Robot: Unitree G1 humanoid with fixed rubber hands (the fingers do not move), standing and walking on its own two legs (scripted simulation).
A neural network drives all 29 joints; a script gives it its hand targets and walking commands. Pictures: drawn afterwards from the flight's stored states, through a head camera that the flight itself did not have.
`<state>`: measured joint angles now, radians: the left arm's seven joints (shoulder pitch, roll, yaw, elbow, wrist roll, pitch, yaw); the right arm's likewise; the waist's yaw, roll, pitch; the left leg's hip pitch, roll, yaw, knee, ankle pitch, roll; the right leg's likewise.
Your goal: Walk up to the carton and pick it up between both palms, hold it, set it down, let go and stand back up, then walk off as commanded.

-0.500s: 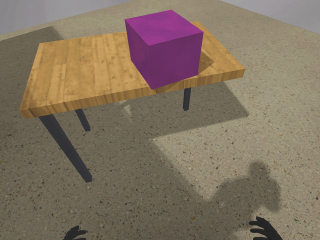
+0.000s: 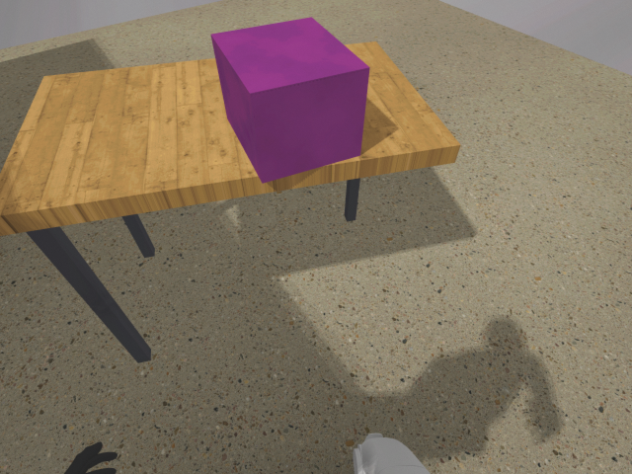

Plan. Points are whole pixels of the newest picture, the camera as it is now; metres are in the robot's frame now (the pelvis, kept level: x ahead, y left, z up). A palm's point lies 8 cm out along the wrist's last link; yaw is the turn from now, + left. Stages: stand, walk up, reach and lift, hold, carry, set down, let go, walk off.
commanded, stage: walk up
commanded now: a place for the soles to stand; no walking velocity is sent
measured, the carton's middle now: (288, 96) +0.79 +0.06 +0.06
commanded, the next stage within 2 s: none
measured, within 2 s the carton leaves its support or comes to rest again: neither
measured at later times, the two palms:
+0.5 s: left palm out of the picture +0.15 +0.17 -0.07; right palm out of the picture +0.11 -0.51 -0.11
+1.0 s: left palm out of the picture +0.13 +0.08 -0.05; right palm out of the picture +0.41 -0.53 -0.08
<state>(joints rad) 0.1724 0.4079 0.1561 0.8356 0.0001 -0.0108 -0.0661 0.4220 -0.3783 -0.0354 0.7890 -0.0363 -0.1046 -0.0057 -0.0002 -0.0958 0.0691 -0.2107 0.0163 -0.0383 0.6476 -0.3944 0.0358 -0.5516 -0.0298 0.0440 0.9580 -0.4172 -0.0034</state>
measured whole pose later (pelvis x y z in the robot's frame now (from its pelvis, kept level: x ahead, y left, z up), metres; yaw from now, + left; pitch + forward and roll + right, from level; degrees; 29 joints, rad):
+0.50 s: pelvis +0.07 -0.18 -0.01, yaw +8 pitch -3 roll +7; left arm 0.16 0.42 0.16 0.79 0.00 0.02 -0.07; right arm 0.44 -0.44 -0.07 0.84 -0.02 -0.04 -0.08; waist 0.00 -0.08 0.08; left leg -0.28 -0.01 -0.06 0.68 -0.39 0.00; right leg -0.49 0.04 0.06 1.18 -0.53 0.04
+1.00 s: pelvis +0.20 -0.24 +0.02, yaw +13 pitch -2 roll +2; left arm 0.43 0.40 0.07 0.81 0.00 -0.05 -0.01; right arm 0.10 -0.45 -0.07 0.84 -0.01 -0.02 0.00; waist 0.00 0.04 0.11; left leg -0.40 -0.05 0.00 0.62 -0.20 0.05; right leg 0.01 0.12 0.02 0.41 -0.37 -0.08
